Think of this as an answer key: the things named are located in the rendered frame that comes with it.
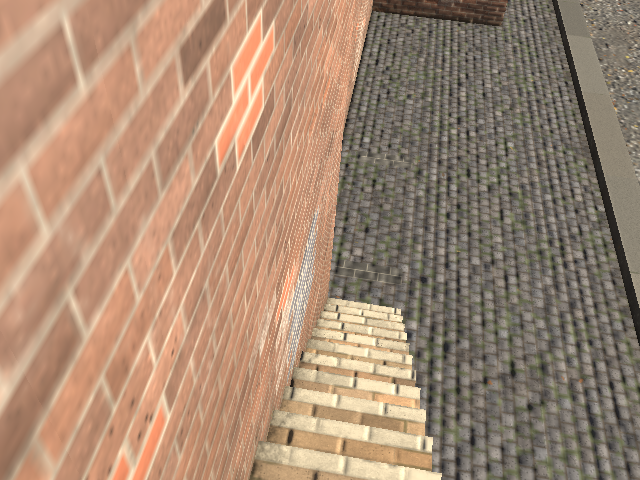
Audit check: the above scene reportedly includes stairs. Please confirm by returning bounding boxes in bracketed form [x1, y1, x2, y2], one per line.
[249, 297, 442, 480]

